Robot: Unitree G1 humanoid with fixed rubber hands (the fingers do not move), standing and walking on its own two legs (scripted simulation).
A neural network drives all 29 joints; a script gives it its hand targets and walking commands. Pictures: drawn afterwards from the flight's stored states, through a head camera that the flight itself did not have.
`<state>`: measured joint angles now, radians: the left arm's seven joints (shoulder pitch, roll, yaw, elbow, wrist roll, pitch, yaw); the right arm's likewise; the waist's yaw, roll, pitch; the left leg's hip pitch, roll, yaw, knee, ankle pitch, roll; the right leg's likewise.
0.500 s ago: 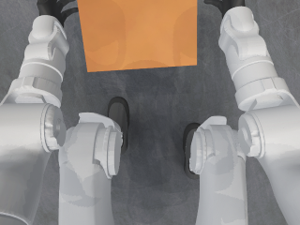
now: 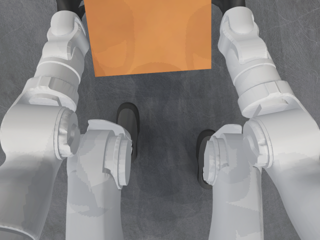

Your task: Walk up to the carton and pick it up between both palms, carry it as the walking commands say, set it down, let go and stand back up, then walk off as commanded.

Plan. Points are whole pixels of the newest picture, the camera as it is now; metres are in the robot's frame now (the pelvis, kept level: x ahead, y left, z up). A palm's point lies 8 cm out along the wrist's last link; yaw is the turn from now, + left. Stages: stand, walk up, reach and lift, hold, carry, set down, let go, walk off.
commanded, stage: reach and lift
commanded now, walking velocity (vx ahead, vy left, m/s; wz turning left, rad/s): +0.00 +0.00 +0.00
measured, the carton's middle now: (152, 26) +0.50 +0.08 -0.26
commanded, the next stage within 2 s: none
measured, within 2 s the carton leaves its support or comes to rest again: leaves its support in 0.58 s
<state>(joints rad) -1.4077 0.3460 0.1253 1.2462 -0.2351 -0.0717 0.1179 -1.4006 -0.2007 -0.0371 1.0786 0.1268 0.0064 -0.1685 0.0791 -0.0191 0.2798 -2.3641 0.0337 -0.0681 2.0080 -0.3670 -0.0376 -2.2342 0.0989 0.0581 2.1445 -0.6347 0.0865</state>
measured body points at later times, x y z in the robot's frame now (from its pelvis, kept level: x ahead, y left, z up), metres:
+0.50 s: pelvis +0.00 +0.00 -0.01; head +0.36 +0.02 +0.25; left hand +0.52 +0.24 -0.19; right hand +0.55 -0.07 -0.19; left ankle +0.16 +0.14 -0.35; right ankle +0.10 -0.13 -0.35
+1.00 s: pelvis +0.01 +0.00 +0.01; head +0.34 +0.04 +0.31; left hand +0.52 +0.24 -0.13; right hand +0.56 -0.06 -0.11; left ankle +0.16 +0.14 -0.35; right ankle +0.10 -0.13 -0.35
